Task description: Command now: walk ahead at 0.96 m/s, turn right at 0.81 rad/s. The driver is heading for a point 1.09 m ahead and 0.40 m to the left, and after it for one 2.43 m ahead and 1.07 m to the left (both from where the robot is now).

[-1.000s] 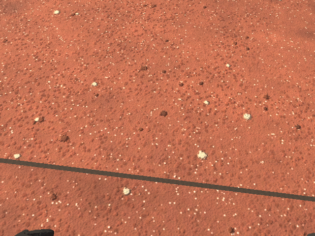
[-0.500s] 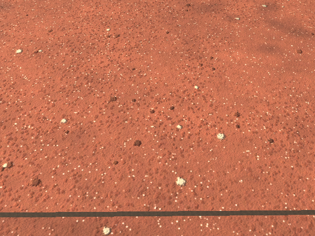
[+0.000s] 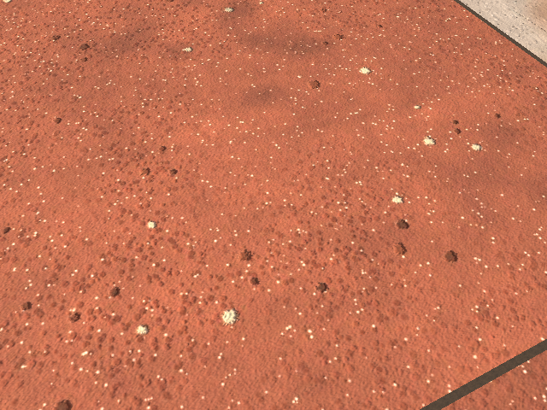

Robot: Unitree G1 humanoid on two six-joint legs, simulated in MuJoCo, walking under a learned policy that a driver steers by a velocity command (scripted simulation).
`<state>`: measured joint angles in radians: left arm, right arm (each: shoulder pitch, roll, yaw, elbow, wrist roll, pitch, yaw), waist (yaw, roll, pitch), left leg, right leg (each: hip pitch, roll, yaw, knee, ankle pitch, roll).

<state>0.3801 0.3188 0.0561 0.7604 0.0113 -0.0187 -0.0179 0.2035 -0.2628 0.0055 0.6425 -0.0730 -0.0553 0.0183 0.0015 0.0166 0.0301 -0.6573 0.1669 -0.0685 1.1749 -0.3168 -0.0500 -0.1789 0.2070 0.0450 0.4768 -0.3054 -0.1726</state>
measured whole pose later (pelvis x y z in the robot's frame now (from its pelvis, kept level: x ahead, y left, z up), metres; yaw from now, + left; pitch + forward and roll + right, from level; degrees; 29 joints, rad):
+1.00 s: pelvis +0.97 +0.10 -0.01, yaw +35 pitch +2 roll -2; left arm 0.53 0.33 0.05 0.92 0.03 -0.11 0.01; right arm -0.06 -0.35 -0.03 0.59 -0.03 0.00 0.10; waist 0.08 0.04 0.03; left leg -0.79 0.05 0.11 0.90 -0.04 0.13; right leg 0.18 0.00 -0.27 0.23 -0.38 0.04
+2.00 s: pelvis +1.36 +0.42 +0.01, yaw +35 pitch +0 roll +0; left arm 0.21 0.36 0.11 0.61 -0.03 0.05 0.02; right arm 0.11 -0.28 -0.07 0.70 -0.03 -0.01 -0.04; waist 0.03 -0.04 0.05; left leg -0.28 -0.04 -0.09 0.45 -0.17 0.01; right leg -0.52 0.18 0.21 0.90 -0.40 0.04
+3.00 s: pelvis +1.40 +0.43 +0.01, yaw +29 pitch +3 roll -2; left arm 0.08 0.33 0.10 0.70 0.01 0.02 0.03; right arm 0.24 -0.32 -0.08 0.63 0.02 0.02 -0.01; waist -0.01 -0.04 0.07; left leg -0.31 -0.03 -0.02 0.55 -0.29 0.06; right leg -0.51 0.01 0.02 1.14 -0.50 0.06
